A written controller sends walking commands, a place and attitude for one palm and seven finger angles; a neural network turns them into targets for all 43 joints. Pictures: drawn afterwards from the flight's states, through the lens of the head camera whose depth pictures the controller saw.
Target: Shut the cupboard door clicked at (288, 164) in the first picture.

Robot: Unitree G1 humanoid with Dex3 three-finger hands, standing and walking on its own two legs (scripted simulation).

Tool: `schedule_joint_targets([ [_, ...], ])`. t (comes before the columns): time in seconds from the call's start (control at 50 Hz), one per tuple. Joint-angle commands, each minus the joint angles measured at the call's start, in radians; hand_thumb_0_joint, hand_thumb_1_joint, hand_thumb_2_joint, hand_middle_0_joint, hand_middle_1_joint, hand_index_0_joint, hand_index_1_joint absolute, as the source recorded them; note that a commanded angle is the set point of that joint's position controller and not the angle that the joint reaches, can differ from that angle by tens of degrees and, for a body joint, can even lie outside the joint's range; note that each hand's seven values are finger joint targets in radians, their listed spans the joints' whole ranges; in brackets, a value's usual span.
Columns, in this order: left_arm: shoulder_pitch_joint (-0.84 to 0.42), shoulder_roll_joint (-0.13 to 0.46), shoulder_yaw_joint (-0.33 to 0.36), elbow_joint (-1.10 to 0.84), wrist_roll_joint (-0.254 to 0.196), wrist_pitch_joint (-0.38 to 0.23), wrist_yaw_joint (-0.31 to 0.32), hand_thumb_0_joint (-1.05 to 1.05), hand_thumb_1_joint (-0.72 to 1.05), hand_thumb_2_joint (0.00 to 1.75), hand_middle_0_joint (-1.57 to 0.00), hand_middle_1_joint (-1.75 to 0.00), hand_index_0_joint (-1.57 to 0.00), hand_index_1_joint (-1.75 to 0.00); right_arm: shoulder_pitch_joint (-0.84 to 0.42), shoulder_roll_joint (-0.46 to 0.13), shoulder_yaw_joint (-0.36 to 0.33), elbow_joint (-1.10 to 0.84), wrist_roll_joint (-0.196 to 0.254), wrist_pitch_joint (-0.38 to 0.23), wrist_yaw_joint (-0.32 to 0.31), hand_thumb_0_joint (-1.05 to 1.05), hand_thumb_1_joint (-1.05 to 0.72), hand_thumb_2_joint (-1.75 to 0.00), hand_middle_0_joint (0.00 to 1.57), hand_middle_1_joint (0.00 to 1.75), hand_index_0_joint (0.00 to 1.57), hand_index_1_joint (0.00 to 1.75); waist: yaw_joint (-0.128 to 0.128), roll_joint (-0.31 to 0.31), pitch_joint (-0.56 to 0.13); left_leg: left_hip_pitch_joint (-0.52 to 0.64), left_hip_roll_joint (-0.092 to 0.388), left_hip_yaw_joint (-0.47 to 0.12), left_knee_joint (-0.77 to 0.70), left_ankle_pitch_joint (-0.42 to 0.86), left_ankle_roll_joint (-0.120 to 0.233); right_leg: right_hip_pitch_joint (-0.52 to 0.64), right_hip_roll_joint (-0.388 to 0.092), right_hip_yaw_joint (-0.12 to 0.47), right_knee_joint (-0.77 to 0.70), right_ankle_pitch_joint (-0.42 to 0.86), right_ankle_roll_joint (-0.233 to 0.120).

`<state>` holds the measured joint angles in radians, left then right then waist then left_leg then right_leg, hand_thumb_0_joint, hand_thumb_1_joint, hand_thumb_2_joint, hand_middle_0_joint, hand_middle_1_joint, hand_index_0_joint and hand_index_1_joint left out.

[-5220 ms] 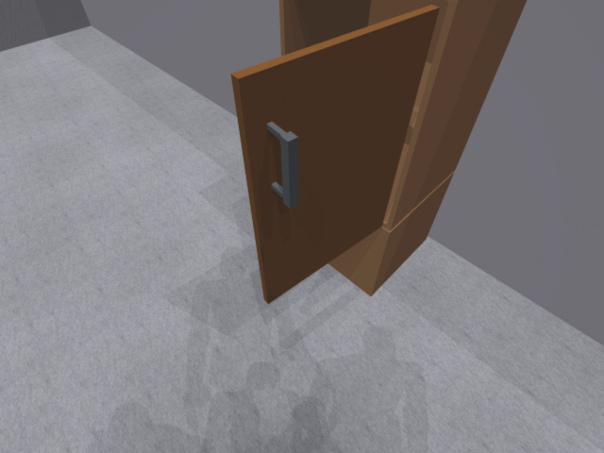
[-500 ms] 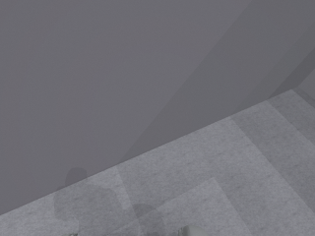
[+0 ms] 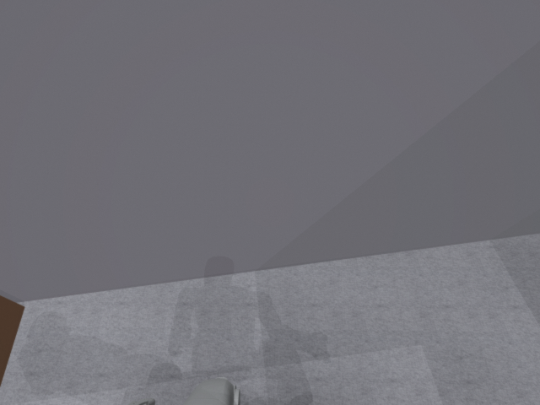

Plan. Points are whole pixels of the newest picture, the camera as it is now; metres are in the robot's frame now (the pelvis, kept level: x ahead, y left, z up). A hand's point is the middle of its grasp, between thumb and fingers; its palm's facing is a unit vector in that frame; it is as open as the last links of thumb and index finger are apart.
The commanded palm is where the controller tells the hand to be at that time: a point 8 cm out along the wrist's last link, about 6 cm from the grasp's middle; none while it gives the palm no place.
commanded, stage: turn to face it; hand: left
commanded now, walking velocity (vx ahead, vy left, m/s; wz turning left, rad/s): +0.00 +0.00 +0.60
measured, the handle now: out of the picture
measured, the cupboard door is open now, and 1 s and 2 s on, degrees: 83 83 83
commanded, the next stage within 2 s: none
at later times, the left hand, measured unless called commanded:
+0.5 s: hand out of the picture +0.06 +0.24 -0.16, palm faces +0.28 -0.92 -0.28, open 7.4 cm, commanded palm none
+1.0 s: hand out of the picture -0.06 +0.19 -0.19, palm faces +0.61 -0.76 -0.24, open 7.3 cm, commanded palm none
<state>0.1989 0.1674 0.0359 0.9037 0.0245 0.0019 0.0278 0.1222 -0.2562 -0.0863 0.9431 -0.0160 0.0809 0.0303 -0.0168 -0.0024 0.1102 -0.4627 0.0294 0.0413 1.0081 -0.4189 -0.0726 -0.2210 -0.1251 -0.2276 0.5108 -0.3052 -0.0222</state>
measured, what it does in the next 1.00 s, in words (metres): steps on the spot, turning left: left foot, then right foot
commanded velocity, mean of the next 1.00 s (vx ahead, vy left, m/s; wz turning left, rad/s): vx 0.00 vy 0.00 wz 0.60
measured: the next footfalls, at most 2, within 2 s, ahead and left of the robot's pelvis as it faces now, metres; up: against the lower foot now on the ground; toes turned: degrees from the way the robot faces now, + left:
left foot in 0.16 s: +0.02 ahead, +0.13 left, +0.00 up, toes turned +13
right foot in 0.56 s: +0.09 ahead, -0.11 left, +0.00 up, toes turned +16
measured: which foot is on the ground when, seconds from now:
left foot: up 0.00-0.14, down 0.16-0.58, up 0.60-0.98, down 1.00-1.00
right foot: down 0.00-0.16, up 0.18-0.54, down 0.56-1.00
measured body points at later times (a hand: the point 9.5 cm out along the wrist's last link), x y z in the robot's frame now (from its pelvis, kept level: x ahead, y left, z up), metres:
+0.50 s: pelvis +0.01 +0.00 -0.01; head +0.07 +0.01 +0.44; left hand +0.05 +0.29 -0.14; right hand +0.14 -0.22 -0.15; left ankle -0.02 +0.12 -0.74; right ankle +0.05 -0.14 -0.71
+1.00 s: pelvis +0.02 -0.01 -0.02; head +0.06 +0.04 +0.43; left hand -0.09 +0.23 -0.17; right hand +0.26 -0.16 -0.15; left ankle -0.05 +0.07 -0.75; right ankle +0.06 -0.12 -0.74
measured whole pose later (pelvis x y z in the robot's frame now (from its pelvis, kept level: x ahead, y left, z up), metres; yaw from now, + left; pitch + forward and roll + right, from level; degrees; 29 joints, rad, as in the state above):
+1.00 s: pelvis +0.02 -0.01 -0.02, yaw +37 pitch +1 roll +1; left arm 0.23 0.22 0.06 0.91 0.02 0.01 0.02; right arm 0.11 -0.24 -0.07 0.93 -0.02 0.06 0.03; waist 0.00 -0.04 0.12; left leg -0.30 0.02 0.10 0.61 -0.30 -0.02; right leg -0.25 -0.20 -0.32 0.68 -0.41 0.03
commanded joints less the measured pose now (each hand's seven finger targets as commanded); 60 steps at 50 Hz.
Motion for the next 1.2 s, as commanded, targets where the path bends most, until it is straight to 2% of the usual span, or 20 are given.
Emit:
schedule_joint_targets([
  [0.0,0.106,0.226,0.063,-0.041,0.005,-0.022,0.008,0.00,0.90,0.90,-0.20,-0.30,-0.20,-0.30,-0.072,-0.016,0.008,-0.099,0.007,-0.028,0.003,0.00,-0.90,-0.90,0.20,0.30,0.20,0.30,0.063,-0.195,-0.163,-0.029,0.001,0.059,-0.186,-0.034,0.008,0.255,-0.247,0.123,-0.063,0.711,-0.083],
  [0.06,0.089,0.242,0.070,-0.034,0.009,-0.018,0.004,0.00,0.90,0.90,-0.20,-0.30,-0.20,-0.30,-0.053,-0.024,0.008,-0.107,0.009,-0.036,0.002,0.00,-0.90,-0.90,0.20,0.30,0.20,0.30,0.053,-0.214,-0.167,0.064,-0.006,0.080,-0.330,-0.009,0.029,0.216,-0.268,0.101,-0.013,0.684,-0.075],
  [0.1,0.059,0.250,0.076,-0.043,-0.002,-0.015,-0.003,0.00,0.90,0.90,-0.20,-0.30,-0.20,-0.30,0.030,-0.059,0.000,-0.089,0.003,-0.045,0.000,0.00,-0.90,-0.90,0.20,0.30,0.20,0.30,-0.005,-0.153,-0.195,0.248,-0.017,0.088,-0.506,0.163,0.048,0.107,-0.249,0.035,0.103,0.578,-0.022],
  [0.12,0.045,0.225,0.072,-0.059,-0.009,-0.012,-0.009,0.00,0.90,0.90,-0.20,-0.30,-0.20,-0.30,0.104,-0.123,-0.018,-0.071,-0.004,-0.053,-0.004,0.00,-0.90,-0.90,0.20,0.30,0.20,0.30,-0.050,-0.003,-0.239,0.432,0.068,-0.022,-0.586,0.364,0.091,-0.051,-0.198,0.001,0.272,0.392,0.032],
  [0.14,0.005,0.150,0.051,-0.104,-0.017,-0.007,-0.018,0.00,0.90,0.90,-0.20,-0.30,-0.20,-0.30,0.176,-0.247,-0.051,-0.064,-0.011,-0.059,-0.013,0.00,-0.90,-0.90,0.20,0.30,0.20,0.30,-0.098,0.333,-0.258,0.570,0.363,-0.427,-0.626,0.766,0.244,-0.359,-0.030,0.003,0.520,-0.298,0.113],
  [0.16,-0.081,0.162,0.041,-0.137,-0.006,0.009,-0.009,0.00,0.90,0.90,-0.20,-0.30,-0.20,-0.30,0.228,-0.263,-0.049,-0.042,-0.002,-0.047,-0.022,0.00,-0.90,-0.90,0.20,0.30,0.20,0.30,-0.113,0.236,-0.250,0.538,0.416,-0.419,-0.609,0.900,0.314,-0.403,-0.011,0.148,0.629,-0.367,0.101],
  [0.3,-0.015,0.149,0.053,-0.061,-0.003,0.027,-0.018,0.00,0.90,0.90,-0.20,-0.30,-0.20,-0.30,0.050,-0.162,-0.019,-0.088,-0.006,-0.068,-0.045,0.00,-0.90,-0.90,0.20,0.30,0.20,0.30,0.004,0.109,-0.158,0.353,0.202,-0.226,-0.646,0.628,0.225,-0.351,0.023,0.222,0.620,-0.080,0.113],
  [0.42,-0.064,0.129,0.044,-0.094,-0.009,0.024,-0.014,0.00,0.90,0.90,-0.20,-0.30,-0.20,-0.30,0.064,-0.170,-0.030,-0.082,-0.014,-0.057,-0.038,0.00,-0.90,-0.90,0.20,0.30,0.20,0.30,-0.010,0.146,-0.139,0.278,0.182,-0.294,-0.634,0.530,0.232,-0.219,0.073,0.197,0.333,-0.120,0.107],
  [0.5,0.021,0.138,0.049,-0.078,-0.014,0.006,-0.010,0.00,0.90,0.90,-0.20,-0.30,-0.20,-0.30,0.018,-0.164,-0.038,-0.097,-0.007,-0.050,-0.035,0.00,-0.90,-0.90,0.20,0.30,0.20,0.30,0.037,0.159,-0.162,0.154,0.134,-0.324,-0.552,0.491,0.189,0.022,0.113,0.168,0.039,0.036,0.092],
  [0.52,0.061,0.168,0.057,-0.070,-0.011,-0.005,-0.005,0.00,0.90,0.90,-0.20,-0.30,-0.20,-0.30,0.017,-0.140,-0.036,-0.100,0.001,-0.051,-0.032,0.00,-0.90,-0.90,0.20,0.30,0.20,0.30,0.059,0.087,-0.179,0.074,0.083,-0.298,-0.490,0.387,0.145,0.150,0.066,0.206,-0.099,0.122,0.083],
  [0.56,0.096,0.311,0.081,-0.073,0.006,-0.015,0.010,0.00,0.90,0.90,-0.20,-0.30,-0.20,-0.30,0.033,-0.066,-0.029,-0.128,0.008,-0.050,-0.025,0.00,-0.90,-0.90,0.20,0.30,0.20,0.30,0.084,-0.330,-0.210,-0.142,-0.106,-0.067,-0.024,-0.213,0.032,0.233,-0.387,0.602,-0.232,0.300,-0.104],
  [0.62,-0.046,0.195,0.047,-0.099,-0.006,-0.013,0.012,0.00,0.90,0.90,-0.20,-0.30,-0.20,-0.30,0.054,-0.075,-0.032,-0.071,-0.004,-0.022,-0.014,0.00,-0.90,-0.90,0.20,0.30,0.20,0.30,0.001,-0.235,-0.100,-0.133,-0.010,-0.100,0.265,-0.043,0.022,0.052,-0.245,0.374,-0.206,0.287,-0.094],
  [0.68,-0.046,0.168,0.039,-0.103,-0.006,-0.019,0.010,0.00,0.90,0.90,-0.20,-0.30,-0.20,-0.30,0.064,-0.044,-0.018,-0.055,0.001,-0.017,-0.001,0.00,-0.90,-0.90,0.20,0.30,0.20,0.30,-0.013,-0.197,-0.113,-0.116,0.003,-0.049,0.220,0.040,0.001,0.089,-0.188,0.192,-0.164,0.453,-0.058],
  [0.86,0.084,0.222,0.068,-0.053,0.009,-0.017,0.006,0.00,0.90,0.90,-0.20,-0.30,-0.20,-0.30,-0.045,-0.008,0.006,-0.089,0.007,-0.031,0.003,0.00,-0.90,-0.90,0.20,0.30,0.20,0.30,0.061,-0.209,-0.150,-0.009,0.001,0.059,-0.223,-0.039,0.013,0.229,-0.256,0.109,-0.058,0.640,-0.081],
  [0.94,0.053,0.245,0.078,-0.055,-0.004,-0.010,-0.005,0.00,0.90,0.90,-0.20,-0.30,-0.20,-0.30,0.059,-0.058,-0.005,-0.074,0.001,-0.046,0.000,0.00,-0.90,-0.90,0.20,0.30,0.20,0.30,-0.009,-0.140,-0.187,0.267,-0.025,0.083,-0.516,0.191,0.048,0.077,-0.241,0.027,0.115,0.520,-0.010],
  [0.96,0.046,0.210,0.071,-0.070,-0.010,-0.006,-0.010,0.00,0.90,0.90,-0.20,-0.30,-0.20,-0.30,0.130,-0.135,-0.024,-0.062,-0.004,-0.056,-0.002,0.00,-0.90,-0.90,0.20,0.30,0.20,0.30,-0.049,0.054,-0.248,0.450,0.101,-0.086,-0.597,0.399,0.101,-0.089,-0.169,-0.006,0.309,0.294,0.046],
  [0.98,-0.002,0.133,0.049,-0.121,-0.017,0.000,-0.017,0.00,0.90,0.90,-0.20,-0.30,-0.20,-0.30,0.210,-0.256,-0.055,-0.053,-0.010,-0.060,-0.015,0.00,-0.90,-0.90,0.20,0.30,0.20,0.30,-0.101,0.351,-0.271,0.563,0.380,-0.460,-0.626,0.827,0.258,-0.372,-0.015,0.024,0.552,-0.365,0.117],
  [1.0,-0.070,0.154,0.045,-0.144,-0.005,0.017,-0.007,0.00,0.90,0.90,-0.20,-0.30,-0.20,-0.30,0.251,-0.267,-0.054,-0.026,-0.003,-0.050,-0.024,0.00,-0.90,-0.90,0.20,0.30,0.20,0.30,-0.112,0.237,-0.278,0.531,0.420,-0.426,-0.609,0.872,0.318,-0.392,-0.013,0.166,0.645,-0.380,0.095],
  [1.08,-0.047,0.152,0.056,-0.074,-0.002,0.027,-0.019,0.00,0.90,0.90,-0.20,-0.30,-0.20,-0.30,0.063,-0.160,-0.021,-0.076,-0.008,-0.065,-0.048,0.00,-0.90,-0.90,0.20,0.30,0.20,0.30,-0.019,0.168,-0.146,0.354,0.232,-0.250,-0.653,0.638,0.226,-0.389,-0.007,0.225,0.696,-0.109,0.105],
  [1.18,-0.028,0.142,0.050,-0.061,-0.005,0.026,-0.016,0.00,0.90,0.90,-0.20,-0.30,-0.20,-0.30,0.094,-0.157,-0.017,-0.066,-0.006,-0.074,-0.048,0.00,-0.90,-0.90,0.20,0.30,0.20,0.30,-0.005,0.098,-0.168,0.396,0.199,-0.245,-0.635,0.727,0.233,-0.347,0.027,0.221,0.576,-0.078,0.119],
])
